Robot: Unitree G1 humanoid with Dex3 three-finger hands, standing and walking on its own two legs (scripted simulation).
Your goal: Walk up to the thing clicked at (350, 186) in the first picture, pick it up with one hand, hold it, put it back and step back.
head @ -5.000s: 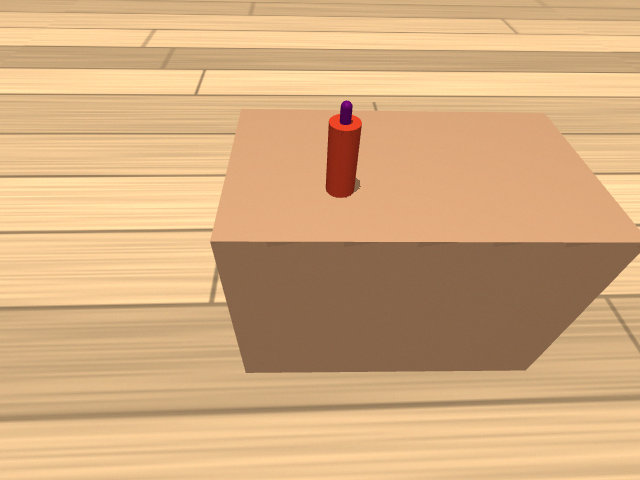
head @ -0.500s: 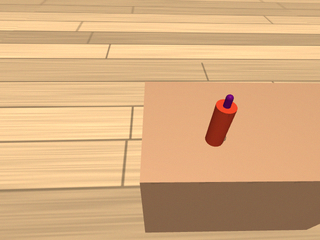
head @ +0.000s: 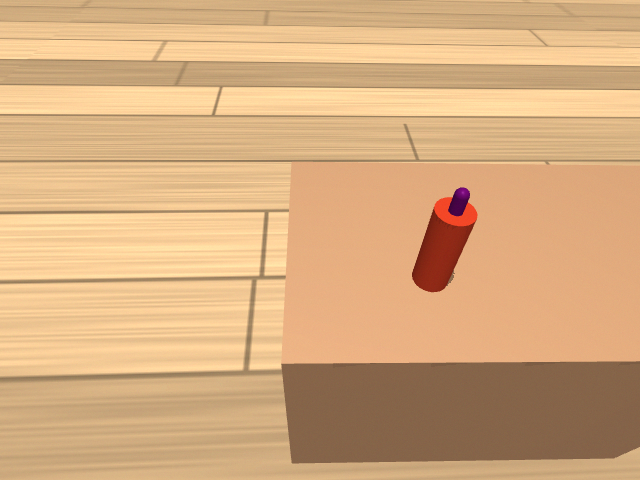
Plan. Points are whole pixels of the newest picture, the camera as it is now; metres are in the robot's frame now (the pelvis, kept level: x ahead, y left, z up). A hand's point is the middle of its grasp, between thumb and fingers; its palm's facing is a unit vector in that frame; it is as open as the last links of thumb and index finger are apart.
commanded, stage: stand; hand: right
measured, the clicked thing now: (444, 238) +0.52 -0.22 -0.02
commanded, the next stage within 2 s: rise first in 0.60 s
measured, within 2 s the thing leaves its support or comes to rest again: neither
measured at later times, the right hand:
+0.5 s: hand out of the picture +0.08 -0.25 -0.16, palm faces -0.01 +0.94 -0.34, open 7.4 cm
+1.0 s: hand (504, 474) +0.18 -0.25 -0.12, palm faces +0.21 +0.92 -0.32, open 12.4 cm
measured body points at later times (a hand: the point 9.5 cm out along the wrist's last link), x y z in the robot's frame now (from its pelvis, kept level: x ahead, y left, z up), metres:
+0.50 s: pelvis +0.00 +0.00 +0.00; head +0.01 +0.00 +0.45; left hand +0.08 +0.31 -0.13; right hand +0.08 -0.30 -0.13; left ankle +0.02 +0.14 -0.75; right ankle -0.02 -0.14 -0.75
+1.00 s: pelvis +0.00 +0.00 -0.01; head +0.03 +0.00 +0.44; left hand +0.16 +0.29 -0.11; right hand +0.16 -0.30 -0.10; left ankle +0.02 +0.14 -0.75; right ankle -0.02 -0.14 -0.75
